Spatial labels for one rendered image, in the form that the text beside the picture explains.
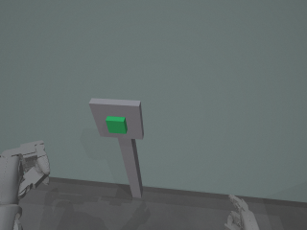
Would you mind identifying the panel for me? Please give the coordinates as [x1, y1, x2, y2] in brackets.
[89, 98, 144, 198]

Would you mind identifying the robot right hand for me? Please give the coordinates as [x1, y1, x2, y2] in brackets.
[224, 195, 261, 230]

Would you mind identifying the robot left hand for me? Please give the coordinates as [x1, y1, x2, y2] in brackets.
[0, 140, 50, 205]

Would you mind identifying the left robot forearm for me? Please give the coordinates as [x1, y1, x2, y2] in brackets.
[0, 204, 23, 230]

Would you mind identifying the button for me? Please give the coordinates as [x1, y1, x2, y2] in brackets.
[106, 116, 128, 134]

